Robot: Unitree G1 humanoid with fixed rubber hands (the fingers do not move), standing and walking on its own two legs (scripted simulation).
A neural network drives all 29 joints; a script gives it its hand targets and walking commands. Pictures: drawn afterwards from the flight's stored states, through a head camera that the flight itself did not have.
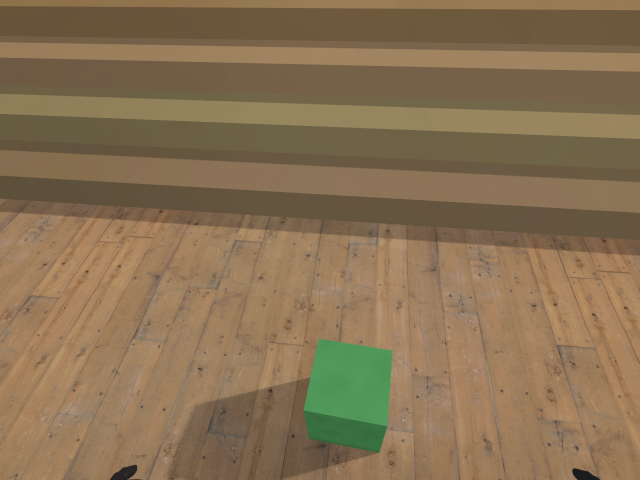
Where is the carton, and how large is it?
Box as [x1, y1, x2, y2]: [303, 339, 392, 452]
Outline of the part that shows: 319,339 303,410 309,438 378,452 387,423 392,350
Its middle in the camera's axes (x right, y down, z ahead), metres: +0.08 +0.46 +1.11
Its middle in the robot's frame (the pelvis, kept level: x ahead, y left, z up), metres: +0.46 -0.02 -0.66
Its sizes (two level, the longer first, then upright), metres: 0.210 0.200 0.250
